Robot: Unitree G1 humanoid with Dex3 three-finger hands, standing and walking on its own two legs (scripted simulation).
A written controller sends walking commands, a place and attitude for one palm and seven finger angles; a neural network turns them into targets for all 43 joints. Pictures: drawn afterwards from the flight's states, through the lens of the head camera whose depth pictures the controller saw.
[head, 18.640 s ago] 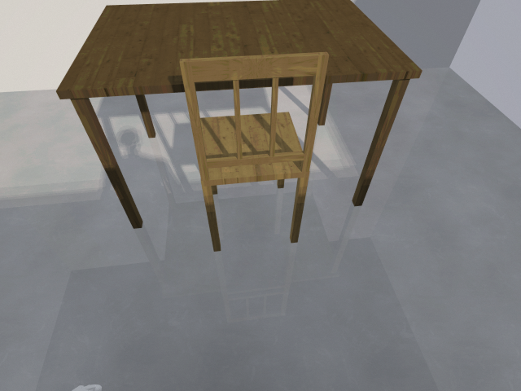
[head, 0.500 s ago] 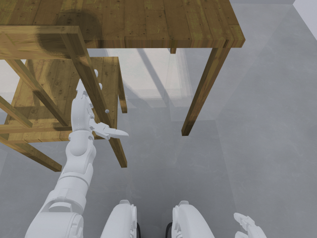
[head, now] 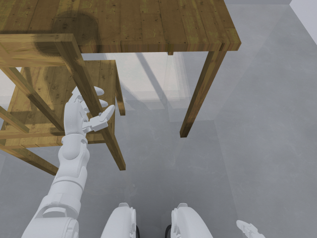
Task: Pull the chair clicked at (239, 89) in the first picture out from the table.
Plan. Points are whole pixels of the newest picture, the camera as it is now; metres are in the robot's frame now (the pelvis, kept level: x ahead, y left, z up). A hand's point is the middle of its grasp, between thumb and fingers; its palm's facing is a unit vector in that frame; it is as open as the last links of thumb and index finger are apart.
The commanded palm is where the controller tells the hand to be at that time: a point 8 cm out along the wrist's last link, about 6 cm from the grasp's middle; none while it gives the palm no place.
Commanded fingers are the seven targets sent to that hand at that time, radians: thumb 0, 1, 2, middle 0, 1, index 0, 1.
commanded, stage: hook a spindle and tug to test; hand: left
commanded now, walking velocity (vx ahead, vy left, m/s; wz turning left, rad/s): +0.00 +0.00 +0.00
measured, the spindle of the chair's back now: out of the picture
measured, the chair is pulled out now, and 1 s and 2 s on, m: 0.00 0.03 0.14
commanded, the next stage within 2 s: step backward, pulling the chair out in 0.72 s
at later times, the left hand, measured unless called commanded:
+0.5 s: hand (99, 122) +0.39 +0.14 +0.02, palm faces +0.07 -1.00 +0.00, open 5.9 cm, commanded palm +0.36 +0.18 +0.02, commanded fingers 0.00 0.90 0.90 -0.50 -1.45 -0.50 -1.45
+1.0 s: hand (96, 128) +0.37 +0.14 +0.03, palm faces +0.07 -0.99 -0.10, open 5.9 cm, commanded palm +0.35 +0.19 +0.03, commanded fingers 0.00 0.90 0.90 -0.50 -1.45 -0.50 -1.45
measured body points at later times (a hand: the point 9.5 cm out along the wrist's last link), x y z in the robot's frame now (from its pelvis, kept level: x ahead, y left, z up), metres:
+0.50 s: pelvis +0.01 +0.01 +0.00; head +0.13 +0.02 +0.44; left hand +0.38 +0.20 +0.02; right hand +0.13 -0.24 -0.12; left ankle +0.03 +0.09 -0.63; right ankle +0.02 -0.10 -0.63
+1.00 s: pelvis +0.02 +0.01 +0.06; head +0.10 +0.02 +0.51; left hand +0.36 +0.20 +0.04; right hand +0.13 -0.23 -0.05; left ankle +0.02 +0.09 -0.63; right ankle +0.02 -0.10 -0.63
